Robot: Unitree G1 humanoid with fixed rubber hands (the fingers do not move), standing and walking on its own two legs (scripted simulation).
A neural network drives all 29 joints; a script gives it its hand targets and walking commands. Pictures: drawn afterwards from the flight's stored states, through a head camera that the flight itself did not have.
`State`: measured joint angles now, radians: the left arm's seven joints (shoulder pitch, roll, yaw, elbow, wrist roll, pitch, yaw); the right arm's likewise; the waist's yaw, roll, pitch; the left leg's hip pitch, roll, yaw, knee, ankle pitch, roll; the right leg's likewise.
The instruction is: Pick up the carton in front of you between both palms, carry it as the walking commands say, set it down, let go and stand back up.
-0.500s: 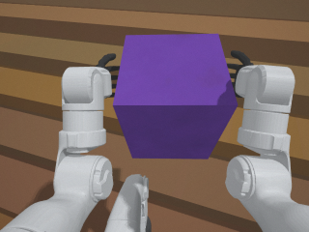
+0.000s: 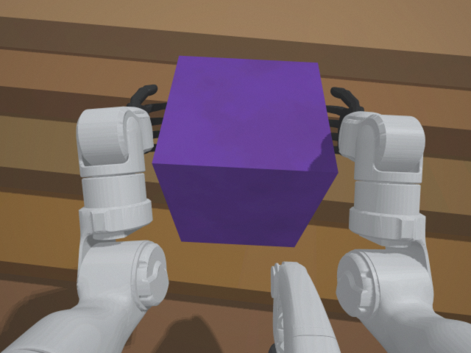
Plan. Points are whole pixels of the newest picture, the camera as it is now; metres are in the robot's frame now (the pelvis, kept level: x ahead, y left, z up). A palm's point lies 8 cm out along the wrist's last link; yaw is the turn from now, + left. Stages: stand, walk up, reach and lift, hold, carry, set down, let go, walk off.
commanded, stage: carry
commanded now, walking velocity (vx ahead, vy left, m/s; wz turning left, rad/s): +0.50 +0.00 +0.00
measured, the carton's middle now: (242, 161) +0.39 -0.01 +0.11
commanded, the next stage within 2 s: none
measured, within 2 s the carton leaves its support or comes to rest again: neither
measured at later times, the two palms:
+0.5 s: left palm out of the picture +0.65 +0.13 +0.35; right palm out of the picture +0.68 -0.16 +0.34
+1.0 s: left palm out of the picture +0.98 +0.12 +0.46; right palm out of the picture +0.95 -0.18 +0.47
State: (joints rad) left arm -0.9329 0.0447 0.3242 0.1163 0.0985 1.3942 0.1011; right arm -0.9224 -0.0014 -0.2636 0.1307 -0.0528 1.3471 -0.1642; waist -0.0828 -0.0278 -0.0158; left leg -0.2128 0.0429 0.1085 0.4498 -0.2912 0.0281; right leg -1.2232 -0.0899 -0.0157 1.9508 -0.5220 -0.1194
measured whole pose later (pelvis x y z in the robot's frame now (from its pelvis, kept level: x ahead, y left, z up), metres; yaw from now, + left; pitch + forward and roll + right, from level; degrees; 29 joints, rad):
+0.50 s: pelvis +0.29 -0.03 +0.14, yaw +0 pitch +3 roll +1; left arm -0.90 0.00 0.26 0.10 0.03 1.36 0.15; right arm -0.92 -0.05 -0.30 0.08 -0.11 1.38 -0.11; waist 0.11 0.04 -0.04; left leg -1.21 0.06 0.06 1.86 -0.51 0.12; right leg -0.11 -0.04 -0.09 0.40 -0.35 -0.02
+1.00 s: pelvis +0.58 +0.00 +0.27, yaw -1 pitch +3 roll +0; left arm -0.94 0.05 0.34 0.13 0.10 1.40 0.09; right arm -0.94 -0.01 -0.25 0.18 -0.05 1.34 -0.17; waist -0.10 -0.03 -0.02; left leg -0.24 0.02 0.09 0.49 -0.30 0.04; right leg -1.20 -0.08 -0.02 1.96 -0.53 -0.12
